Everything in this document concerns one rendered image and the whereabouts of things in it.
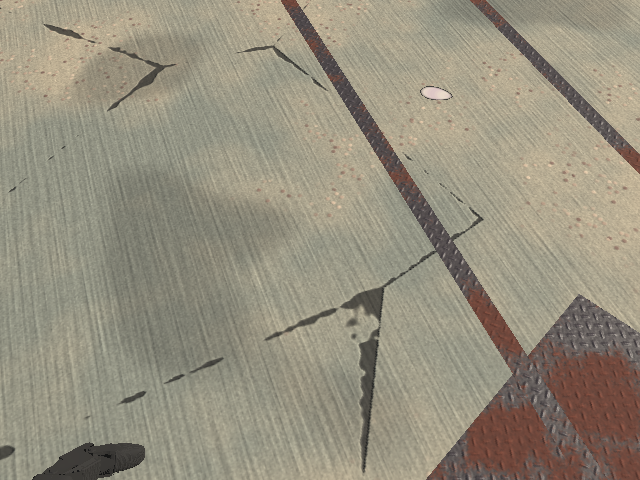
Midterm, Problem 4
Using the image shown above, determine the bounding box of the left robot hand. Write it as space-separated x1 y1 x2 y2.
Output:
32 442 145 480

